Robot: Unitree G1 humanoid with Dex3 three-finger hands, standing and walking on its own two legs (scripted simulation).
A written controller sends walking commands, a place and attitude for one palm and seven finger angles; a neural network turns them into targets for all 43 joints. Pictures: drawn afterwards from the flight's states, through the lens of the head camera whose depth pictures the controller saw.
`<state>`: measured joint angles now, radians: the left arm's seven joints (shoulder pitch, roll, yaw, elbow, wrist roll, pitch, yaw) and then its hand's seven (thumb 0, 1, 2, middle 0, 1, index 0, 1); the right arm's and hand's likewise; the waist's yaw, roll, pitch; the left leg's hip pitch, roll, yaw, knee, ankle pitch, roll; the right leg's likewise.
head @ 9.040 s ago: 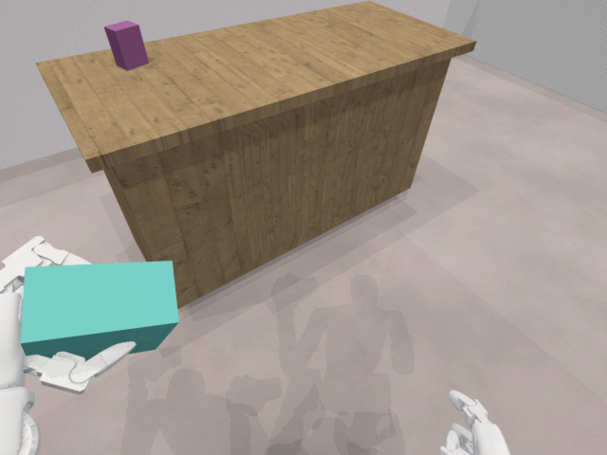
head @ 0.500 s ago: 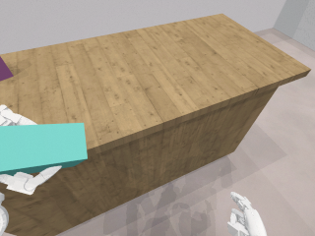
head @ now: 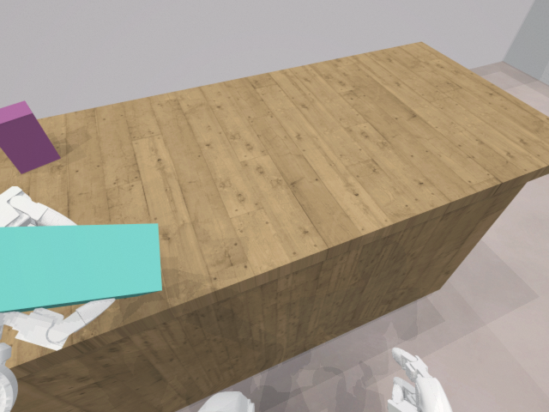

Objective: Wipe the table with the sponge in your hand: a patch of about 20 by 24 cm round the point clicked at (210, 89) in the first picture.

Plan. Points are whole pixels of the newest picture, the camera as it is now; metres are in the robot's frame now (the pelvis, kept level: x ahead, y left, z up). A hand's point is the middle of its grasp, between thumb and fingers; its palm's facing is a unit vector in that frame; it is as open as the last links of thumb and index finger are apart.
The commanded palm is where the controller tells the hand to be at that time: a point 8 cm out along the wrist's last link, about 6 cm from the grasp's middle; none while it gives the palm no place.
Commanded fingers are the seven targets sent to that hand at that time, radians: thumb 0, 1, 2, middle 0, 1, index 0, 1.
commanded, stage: come to a stop and stand still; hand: left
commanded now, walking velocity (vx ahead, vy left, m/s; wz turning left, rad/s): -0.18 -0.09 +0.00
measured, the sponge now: (105, 267) +0.22 +0.19 +0.18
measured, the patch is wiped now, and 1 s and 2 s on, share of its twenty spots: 0.00 0.00 0.00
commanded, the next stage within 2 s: look again from close up in 1.22 s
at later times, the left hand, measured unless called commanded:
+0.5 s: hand out of the picture +0.26 +0.31 +0.22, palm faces +0.45 -0.75 -0.48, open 10.0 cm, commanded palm +0.19 +0.31 +0.19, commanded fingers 0.00 0.10 1.30 -1.20 -1.60 -1.20 -1.60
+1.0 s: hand out of the picture +0.28 +0.33 +0.19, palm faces +0.39 -0.83 -0.39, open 10.0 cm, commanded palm +0.21 +0.36 +0.19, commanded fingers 0.00 0.10 1.30 -1.20 -1.60 -1.20 -1.60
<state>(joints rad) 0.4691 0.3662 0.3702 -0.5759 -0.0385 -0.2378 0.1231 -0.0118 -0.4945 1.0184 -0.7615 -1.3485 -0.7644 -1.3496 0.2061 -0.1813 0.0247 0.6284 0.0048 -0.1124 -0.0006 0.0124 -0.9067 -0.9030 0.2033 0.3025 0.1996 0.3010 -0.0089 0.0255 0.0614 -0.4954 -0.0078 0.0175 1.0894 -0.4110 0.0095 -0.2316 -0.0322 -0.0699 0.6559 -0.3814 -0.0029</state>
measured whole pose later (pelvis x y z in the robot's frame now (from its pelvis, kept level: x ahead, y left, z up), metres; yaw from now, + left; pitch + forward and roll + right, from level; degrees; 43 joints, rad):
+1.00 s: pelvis +0.05 +0.08 +0.02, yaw -2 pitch -1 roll -2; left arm 0.39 0.39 0.40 -0.48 -0.03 -0.22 0.10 -0.01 -0.49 1.02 -0.76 -1.35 -0.76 -1.35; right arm 0.21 -0.19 0.03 0.59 0.01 -0.13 -0.01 0.01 -0.91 -0.90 0.20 0.30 0.20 0.30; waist 0.03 -0.03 0.07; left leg -0.26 -0.03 0.05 0.50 -0.23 0.07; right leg -0.17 0.00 0.00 0.43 -0.24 0.03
